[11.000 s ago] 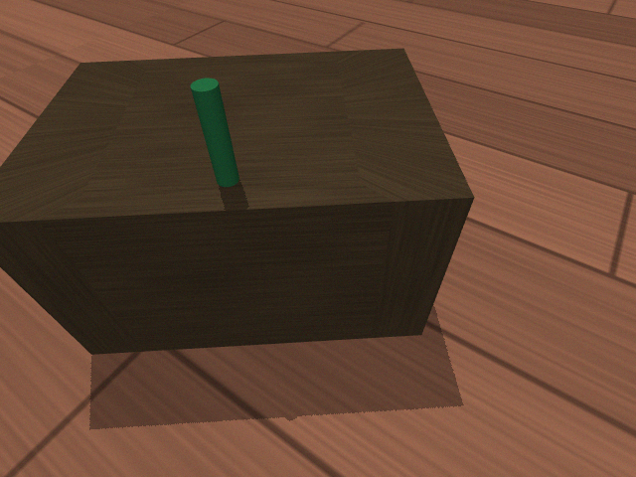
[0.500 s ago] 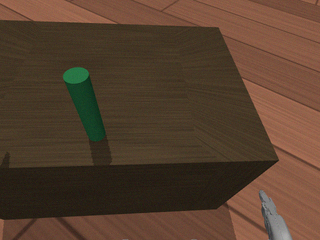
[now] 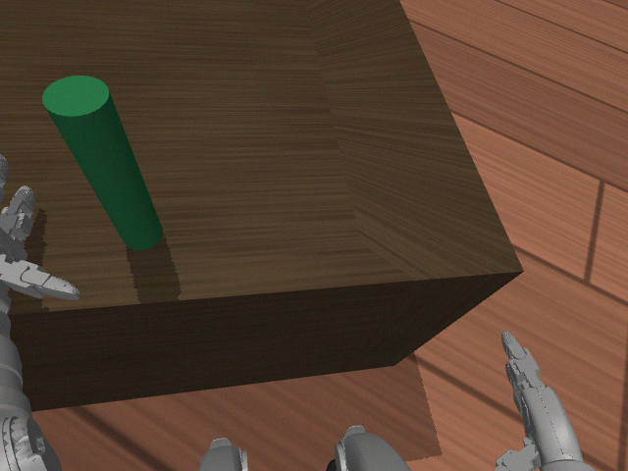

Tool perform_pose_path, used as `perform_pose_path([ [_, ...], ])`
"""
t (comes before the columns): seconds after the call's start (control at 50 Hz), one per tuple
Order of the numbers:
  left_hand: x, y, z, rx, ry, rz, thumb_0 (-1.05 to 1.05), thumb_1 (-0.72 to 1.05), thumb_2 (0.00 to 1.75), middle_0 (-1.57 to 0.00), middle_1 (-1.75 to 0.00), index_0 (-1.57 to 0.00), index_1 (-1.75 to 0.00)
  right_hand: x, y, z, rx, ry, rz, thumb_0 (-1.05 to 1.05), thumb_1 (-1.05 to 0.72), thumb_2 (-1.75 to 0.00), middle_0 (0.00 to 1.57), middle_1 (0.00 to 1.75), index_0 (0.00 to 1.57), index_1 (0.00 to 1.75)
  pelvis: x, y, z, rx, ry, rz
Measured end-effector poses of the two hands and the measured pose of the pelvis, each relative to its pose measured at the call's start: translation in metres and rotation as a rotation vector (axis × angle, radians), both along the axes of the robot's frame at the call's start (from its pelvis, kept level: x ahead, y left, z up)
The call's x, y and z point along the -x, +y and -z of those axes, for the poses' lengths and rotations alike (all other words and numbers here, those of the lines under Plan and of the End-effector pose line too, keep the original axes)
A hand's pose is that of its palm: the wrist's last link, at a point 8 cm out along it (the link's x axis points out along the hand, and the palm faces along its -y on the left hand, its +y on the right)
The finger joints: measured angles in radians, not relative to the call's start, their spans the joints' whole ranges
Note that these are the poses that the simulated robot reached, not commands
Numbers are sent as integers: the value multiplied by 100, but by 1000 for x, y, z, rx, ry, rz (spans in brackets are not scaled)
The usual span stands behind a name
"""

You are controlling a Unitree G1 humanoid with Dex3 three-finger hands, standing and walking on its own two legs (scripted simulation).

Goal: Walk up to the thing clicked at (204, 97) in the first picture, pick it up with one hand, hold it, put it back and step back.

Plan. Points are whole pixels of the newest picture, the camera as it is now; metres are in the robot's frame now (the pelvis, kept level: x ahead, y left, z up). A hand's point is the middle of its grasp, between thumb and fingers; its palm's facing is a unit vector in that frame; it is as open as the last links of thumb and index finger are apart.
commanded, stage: close in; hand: left
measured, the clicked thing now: (117, 180) +0.47 +0.20 +0.07
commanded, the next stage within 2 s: rest palm in 0.56 s
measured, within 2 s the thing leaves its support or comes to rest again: leaves its support in 1.90 s
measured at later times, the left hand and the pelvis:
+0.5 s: hand (105, 236) +0.43 +0.22 +0.02, palm faces +0.16 -0.99 +0.04, open 17.5 cm; pelvis +0.00 +0.00 -0.01, yaw +0 degrees
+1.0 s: hand (131, 218) +0.45 +0.20 +0.02, palm faces +0.17 -0.98 +0.01, open 16.4 cm; pelvis +0.00 +0.00 -0.02, yaw -1 degrees
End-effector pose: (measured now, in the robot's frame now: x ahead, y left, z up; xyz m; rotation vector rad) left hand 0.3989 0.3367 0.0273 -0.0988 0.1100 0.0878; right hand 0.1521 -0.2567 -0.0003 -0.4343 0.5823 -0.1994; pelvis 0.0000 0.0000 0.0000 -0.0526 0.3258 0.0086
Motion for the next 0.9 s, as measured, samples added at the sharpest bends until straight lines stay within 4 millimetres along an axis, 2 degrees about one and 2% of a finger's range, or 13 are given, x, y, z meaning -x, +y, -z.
perform_pose_path([
  [0.1, -15, -23, 18, -6, -36, -18, -2, -54, 3, -6, -4, -6, -4, 13, -14, -9, 61, 32, 35, -1, 56, -4, 6, 5, 6, 5, -1, 1, 6, 5, 18, 10],
  [0.22, -23, -41, 9, -51, -79, -28, -2, -56, 2, -6, -4, -6, -4, 18, -8, 2, 28, 70, 52, -2, 54, -5, 6, 5, 5, 5, -5, 3, 8, 11, 27, 15],
  [0.34, -15, -51, 0, -70, -63, -47, -2, -55, 1, -6, -3, -6, -2, 5, 6, 17, -70, 46, 42, -2, 53, -5, 6, 5, 5, 5, -9, 5, 9, 5, 23, 18],
  [0.46, -2, -58, 7, -68, -57, -72, -2, -53, 1, -4, -1, -5, -1, -3, 9, 14, -95, 16, 9, -2, 53, -5, 6, 5, 6, 5, -6, 1, 11, -11, 14, 15],
  [0.56, -1, -70, 15, -61, -68, -52, -2, -53, 1, -3, -1, -4, 0, 4, 4, 5, -56, 29, -11, -1, 53, -5, 6, 5, 6, 5, 0, -4, 13, -14, 12, 5],
  [0.66, -10, -82, 16, -65, -81, -44, -2, -56, 1, -4, -1, -5, 0, 14, -7, 0, -10, 39, 7, -1, 53, -5, 6, 5, 6, 5, 6, -6, 15, -8, 10, 1],
  [0.82, -22, -96, 12, -87, -79, -45, -2, -59, 1, -7, 0, -6, 0, 22, -10, 7, -30, 44, 47, -1, 53, -5, 6, 5, 5, 5, 7, -4, 17, -7, 21, 12],
  [0.9, -20, -96, 14, -93, -71, -62, -2, -59, 1, -14, -5, -14, -5, 20, -5, 10, -58, 43, 49, -2, 52, -5, 6, 5, 5, 5, 5, -4, 17, -13, 24, 18],
])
